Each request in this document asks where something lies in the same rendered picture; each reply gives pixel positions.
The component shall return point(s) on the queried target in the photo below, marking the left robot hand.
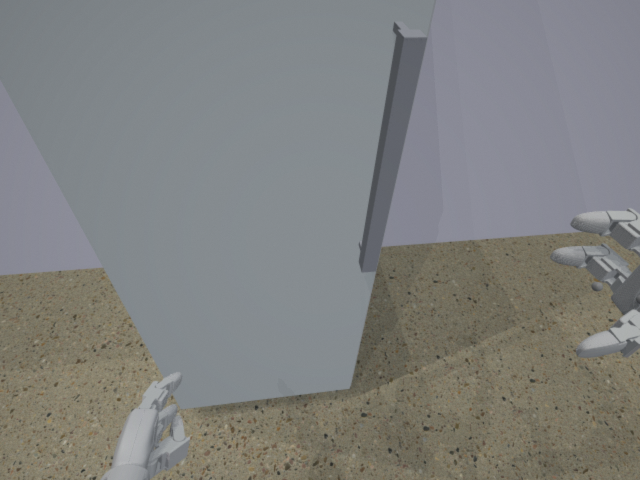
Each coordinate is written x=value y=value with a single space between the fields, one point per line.
x=144 y=427

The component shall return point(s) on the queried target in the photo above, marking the fridge door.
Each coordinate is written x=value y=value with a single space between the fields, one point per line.
x=218 y=156

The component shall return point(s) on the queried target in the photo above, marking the right robot hand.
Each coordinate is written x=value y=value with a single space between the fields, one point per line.
x=607 y=266

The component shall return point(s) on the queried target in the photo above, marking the handle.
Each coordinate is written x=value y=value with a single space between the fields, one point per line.
x=405 y=69

